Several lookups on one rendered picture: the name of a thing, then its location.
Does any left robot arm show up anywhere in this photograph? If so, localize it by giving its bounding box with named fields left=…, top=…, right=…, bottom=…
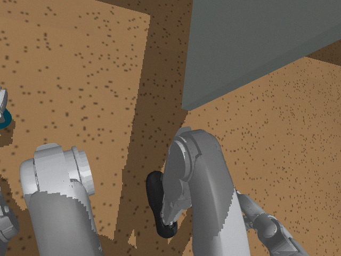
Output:
left=0, top=184, right=20, bottom=256

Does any can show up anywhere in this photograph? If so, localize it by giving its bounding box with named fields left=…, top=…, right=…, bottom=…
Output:
left=0, top=108, right=12, bottom=129

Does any right robot hand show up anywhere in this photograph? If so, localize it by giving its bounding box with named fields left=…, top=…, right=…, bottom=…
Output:
left=236, top=190, right=266, bottom=231

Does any right robot arm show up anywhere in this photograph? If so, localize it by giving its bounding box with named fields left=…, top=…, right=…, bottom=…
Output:
left=253, top=213, right=309, bottom=256

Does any right robot foot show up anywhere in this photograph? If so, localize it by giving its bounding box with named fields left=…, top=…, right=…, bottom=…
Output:
left=146, top=171, right=177, bottom=238

